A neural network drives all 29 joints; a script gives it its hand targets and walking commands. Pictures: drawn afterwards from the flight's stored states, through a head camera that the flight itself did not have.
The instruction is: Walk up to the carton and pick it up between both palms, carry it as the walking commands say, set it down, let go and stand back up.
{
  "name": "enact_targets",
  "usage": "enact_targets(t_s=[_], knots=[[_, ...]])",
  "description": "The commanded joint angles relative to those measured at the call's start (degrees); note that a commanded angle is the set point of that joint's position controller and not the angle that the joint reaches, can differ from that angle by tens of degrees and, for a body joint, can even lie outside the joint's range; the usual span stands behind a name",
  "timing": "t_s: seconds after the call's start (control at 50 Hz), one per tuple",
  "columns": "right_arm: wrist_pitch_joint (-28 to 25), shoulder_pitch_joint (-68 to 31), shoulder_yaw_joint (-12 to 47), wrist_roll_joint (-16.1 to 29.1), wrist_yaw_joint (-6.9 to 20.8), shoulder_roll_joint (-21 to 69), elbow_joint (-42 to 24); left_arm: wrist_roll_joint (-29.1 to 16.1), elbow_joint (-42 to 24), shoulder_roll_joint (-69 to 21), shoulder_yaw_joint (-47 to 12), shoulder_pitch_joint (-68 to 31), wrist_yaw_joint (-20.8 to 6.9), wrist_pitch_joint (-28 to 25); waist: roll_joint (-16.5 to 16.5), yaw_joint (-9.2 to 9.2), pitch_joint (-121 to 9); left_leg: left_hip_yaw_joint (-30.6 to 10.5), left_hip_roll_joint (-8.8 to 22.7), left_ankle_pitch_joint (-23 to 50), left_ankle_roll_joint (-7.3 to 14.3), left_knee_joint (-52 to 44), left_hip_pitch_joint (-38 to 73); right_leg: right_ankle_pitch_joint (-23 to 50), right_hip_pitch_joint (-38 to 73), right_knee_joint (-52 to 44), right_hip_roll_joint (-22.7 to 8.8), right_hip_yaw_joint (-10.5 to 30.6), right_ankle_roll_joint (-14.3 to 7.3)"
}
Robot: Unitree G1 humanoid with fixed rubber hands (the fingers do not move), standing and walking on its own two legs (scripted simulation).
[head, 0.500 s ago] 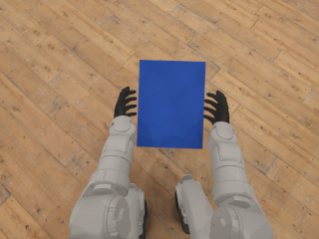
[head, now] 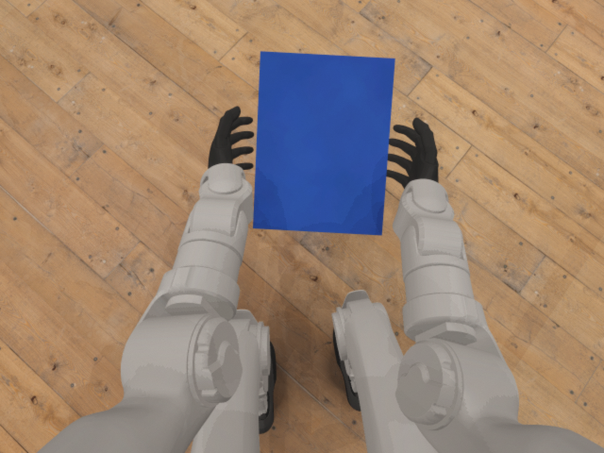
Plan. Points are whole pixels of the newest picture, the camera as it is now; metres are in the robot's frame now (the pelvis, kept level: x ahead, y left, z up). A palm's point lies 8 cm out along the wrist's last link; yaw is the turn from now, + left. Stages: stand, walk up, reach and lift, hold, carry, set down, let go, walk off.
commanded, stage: set down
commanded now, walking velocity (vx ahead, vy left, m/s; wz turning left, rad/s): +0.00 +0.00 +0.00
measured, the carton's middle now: (318, 153) +0.52 -0.07 -0.17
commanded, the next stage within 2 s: none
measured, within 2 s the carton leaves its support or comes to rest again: neither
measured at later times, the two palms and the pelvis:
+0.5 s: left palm (235, 168) +0.51 +0.06 -0.16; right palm (398, 184) +0.45 -0.19 -0.17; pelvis -0.01 +0.00 -0.06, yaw +0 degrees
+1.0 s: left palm (244, 174) +0.53 +0.05 -0.26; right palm (386, 186) +0.48 -0.20 -0.26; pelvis -0.02 -0.01 -0.12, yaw +0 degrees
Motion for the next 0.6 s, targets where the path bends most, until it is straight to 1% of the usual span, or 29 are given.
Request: enact_targets(t_s=[0.0,0.02,0.04,0.06,0.08,0.1,0.12,0.14,0.16,0.18,0.2,0.22,0.24,0.26,0.28,0.3,0.34,0.36,0.38,0.4,0.42,0.44,0.46,0.48,0.5,0.52,0.54,0.56,0.58], knots=[[-1.0,-40.6,28.2,5.0,14.7,46.1,4.2,-4.9,1.8,-52.9,-19.7,-32.4,-15.1,-2.5,-0.8,-3.58,-52.1,-1.1,-6.7,10.5,-0.7,-8.9,25.6,13.2,25.7,-5.1,7.6,-5.3,1.2],[-0.8,-41.9,28.7,6.1,14.6,45.8,3.1,-5.0,0.8,-52.7,-19.7,-33.9,-15.0,-2.5,1.2,-2.73,-52.9,0.3,-6.9,11.0,-0.9,-7.3,25.7,13.8,25.8,-4.9,7.5,-4.3,0.8],[-0.5,-41.0,27.2,5.4,14.7,47.0,5.6,-4.8,1.2,-53.4,-19.4,-34.9,-14.8,-2.6,0.5,-3.36,-53.2,-0.6,-6.8,11.1,-0.9,-8.2,26.6,13.6,24.7,-3.9,7.7,-5.4,0.9],[-0.8,-40.8,26.7,5.4,14.9,45.7,5.6,-5.4,0.3,-52.4,-20.2,-36.4,-14.8,-2.6,0.7,-4.12,-52.5,-0.4,-7.0,11.7,-1.2,-6.7,26.2,13.6,23.7,-3.5,8.1,-5.3,0.6],[-0.6,-41.5,25.7,4.7,15.0,44.5,5.5,-5.2,1.2,-52.6,-20.2,-36.6,-14.8,-2.5,2.0,-4.3,-53.5,-0.2,-6.9,12.1,-1.3,-6.2,25.4,13.9,23.0,-3.1,7.7,-5.2,0.7],[-0.6,-41.1,26.0,5.0,15.1,45.2,6.1,-4.9,1.1,-52.7,-19.7,-36.1,-14.8,-2.3,1.6,-4.09,-53.5,-0.4,-7.2,11.6,-1.3,-6.3,25.4,14.3,23.6,-2.8,8.1,-5.3,0.4],[-0.6,-43.6,27.3,5.8,15.2,45.9,4.3,-5.5,0.4,-52.6,-20.2,-37.4,-14.9,-2.4,1.0,-3.25,-55.1,-0.2,-7.1,12.5,-1.2,-5.1,25.1,15.3,23.6,-1.9,7.9,-4.9,0.8],[-0.2,-42.6,25.9,5.0,15.6,44.2,5.6,-5.0,1.5,-51.5,-19.4,-36.5,-14.9,-2.0,0.7,-5.0,-54.8,-0.7,-7.1,11.9,-1.2,-5.5,25.8,14.5,22.6,-1.7,7.7,-5.7,1.0],[-0.2,-44.1,26.6,6.1,15.6,44.5,4.3,-5.1,0.7,-52.6,-19.3,-36.8,-15.0,-2.0,2.1,-3.56,-55.8,-0.1,-7.0,12.2,-1.2,-4.5,25.5,14.8,22.8,-0.9,7.7,-5.4,0.8],[0.1,-44.6,27.3,5.9,15.7,45.7,4.0,-4.4,2.2,-51.3,-18.8,-36.4,-15.0,-1.6,0.1,-2.95,-55.5,0.5,-7.2,12.4,-1.4,-3.7,24.2,15.1,23.4,-0.9,7.7,-5.6,1.3],[0.2,-44.9,28.1,5.8,15.8,45.1,3.0,-5.8,1.1,-52.8,-19.9,-37.2,-15.0,-1.7,-0.1,-4.46,-57.5,0.3,-7.4,13.1,-1.1,-3.3,24.5,16.5,23.6,-0.3,7.7,-5.4,1.2],[0.4,-45.0,28.6,6.6,15.8,46.6,4.0,-5.5,0.9,-51.8,-19.8,-36.8,-15.2,-1.6,0.0,-2.7,-56.9,0.4,-7.4,13.2,-1.2,-3.6,23.6,16.9,24.7,0.2,7.8,-5.7,1.4],[0.2,-46.0,29.8,7.6,15.6,45.9,2.3,-7.0,-0.2,-52.8,-21.2,-38.1,-15.3,-1.6,-0.5,-4.57,-58.6,1.2,-7.5,13.7,-1.5,-1.8,23.3,17.7,25.6,0.2,8.2,-5.4,1.2],[0.1,-47.0,30.0,7.5,15.6,46.0,1.6,-6.5,-0.1,-52.9,-21.0,-38.6,-15.4,-1.6,-0.6,-3.16,-58.8,1.1,-7.5,13.8,-1.4,-1.5,21.4,18.3,25.3,1.1,7.7,-5.3,1.4],[0.1,-47.4,30.1,7.7,15.6,46.1,1.1,-6.8,0.0,-53.1,-21.2,-38.9,-15.5,-1.4,0.4,-3.72,-59.7,1.3,-7.6,13.4,-1.3,-0.9,21.7,17.9,24.7,1.2,8.1,-5.3,1.3],[0.1,-48.2,30.0,7.7,15.5,45.7,2.3,-6.6,0.6,-53.0,-21.5,-39.4,-15.2,-1.5,0.4,-3.39,-58.6,1.1,-7.6,13.6,-1.2,-0.8,21.6,18.3,24.1,2.6,7.7,-5.5,1.4],[0.5,-48.7,28.7,7.0,15.7,44.5,3.7,-6.4,2.2,-52.1,-20.6,-40.7,-15.7,-1.2,0.7,-4.03,-55.0,0.9,-7.4,11.7,-1.4,-0.7,20.3,15.1,20.6,2.5,7.8,-5.9,0.8],[0.4,-48.6,28.5,7.0,15.8,45.1,3.5,-6.5,1.0,-51.7,-21.1,-41.3,-15.6,-1.1,1.8,-3.58,-56.0,1.3,-7.9,12.1,-1.2,0.1,19.9,15.4,21.1,2.9,8.0,-5.4,0.7],[0.5,-47.7,27.7,7.1,15.8,43.9,4.3,-6.7,2.0,-51.4,-20.1,-40.9,-15.6,-1.1,1.3,-4.77,-56.0,1.0,-7.4,10.9,-1.1,0.9,20.2,14.6,20.4,3.2,8.2,-5.7,0.7],[0.1,-50.2,28.4,7.4,15.8,42.1,3.0,-7.5,1.1,-52.1,-21.9,-41.2,-15.6,-1.2,2.3,-4.68,-55.0,0.6,-7.2,12.1,-1.3,0.6,20.0,15.5,19.4,4.1,7.5,-6.1,0.6],[0.0,-49.3,27.6,7.2,15.7,42.4,2.9,-7.2,1.9,-51.1,-21.1,-42.7,-15.5,-1.1,2.8,-4.36,-55.5,1.0,-7.3,11.8,-1.3,1.8,20.0,14.9,18.2,4.0,8.0,-5.6,0.5],[-0.2,-52.0,28.5,7.7,15.7,41.5,1.4,-8.1,2.2,-51.7,-21.3,-42.2,-15.5,-1.1,2.0,-5.46,-56.6,0.5,-7.3,12.9,-1.0,1.9,21.3,15.2,17.5,4.5,7.9,-6.2,0.7],[-0.2,-51.5,27.8,7.4,16.0,40.3,2.5,-8.0,2.4,-50.6,-21.2,-42.5,-15.4,-1.0,2.9,-5.45,-55.1,0.1,-7.1,12.2,-1.2,1.6,20.2,14.7,16.1,5.5,7.6,-6.5,0.6],[-0.2,-50.7,27.1,7.3,16.2,40.5,3.7,-7.7,2.4,-50.3,-20.8,-42.2,-15.3,-1.1,2.0,-4.35,-53.6,0.6,-7.3,12.4,-1.5,2.5,19.2,14.2,15.7,5.6,7.3,-6.4,0.4],[0.0,-52.6,27.3,7.0,16.1,40.2,2.2,-6.8,4.0,-50.4,-20.0,-42.8,-15.6,-0.8,2.9,-4.86,-54.5,1.2,-7.2,11.3,-1.2,3.2,18.2,14.5,16.3,5.4,7.5,-5.7,0.7],[0.3,-51.3,26.9,6.7,16.2,41.1,4.1,-7.0,2.7,-50.2,-20.0,-43.5,-15.6,-1.0,1.8,-4.81,-53.9,1.5,-7.5,11.6,-1.4,3.5,17.0,15.2,17.6,5.5,7.7,-5.6,0.3],[0.1,-52.0,27.6,7.7,16.2,42.0,2.5,-7.1,2.6,-49.9,-19.6,-42.8,-15.7,-1.1,0.6,-4.47,-55.2,1.3,-7.4,11.7,-1.3,4.0,17.9,15.3,17.6,6.1,7.9,-6.4,1.0],[-0.1,-52.7,27.4,7.2,16.1,40.3,2.7,-7.0,4.0,-50.1,-19.6,-42.8,-15.6,-1.1,1.6,-5.68,-54.9,1.0,-7.3,12.1,-1.1,4.7,17.4,15.7,16.2,6.9,7.9,-6.2,0.9],[-0.1,-52.8,27.4,7.8,16.1,41.1,1.9,-6.8,3.2,-49.4,-19.2,-42.5,-15.6,-1.0,1.2,-4.25,-56.9,1.1,-7.4,13.0,-1.3,4.9,18.1,16.0,16.9,7.6,7.3,-6.5,1.1]])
